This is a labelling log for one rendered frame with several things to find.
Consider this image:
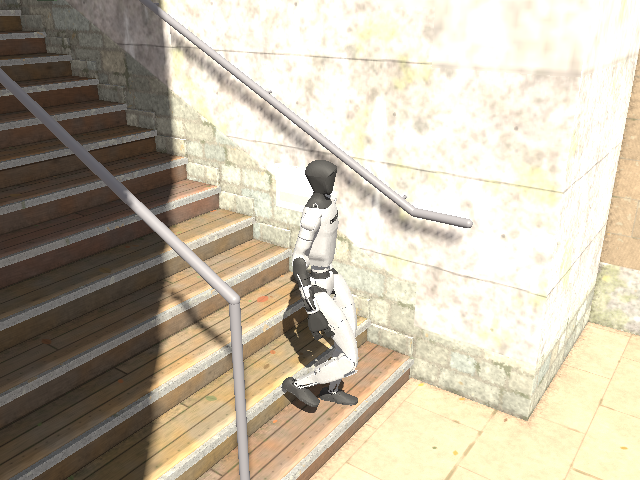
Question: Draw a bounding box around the robot head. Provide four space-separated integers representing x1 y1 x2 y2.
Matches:
305 160 337 209

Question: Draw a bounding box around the humanoid robot torso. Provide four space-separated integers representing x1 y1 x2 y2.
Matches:
301 194 339 296

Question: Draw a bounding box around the robot right upper arm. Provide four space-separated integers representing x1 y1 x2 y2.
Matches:
292 209 322 269

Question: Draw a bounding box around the right robot forearm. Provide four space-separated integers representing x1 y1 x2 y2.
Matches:
293 257 320 314

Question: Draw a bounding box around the robot right hand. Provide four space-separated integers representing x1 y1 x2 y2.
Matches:
307 311 335 340

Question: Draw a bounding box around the robot left hand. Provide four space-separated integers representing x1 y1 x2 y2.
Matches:
329 268 338 295

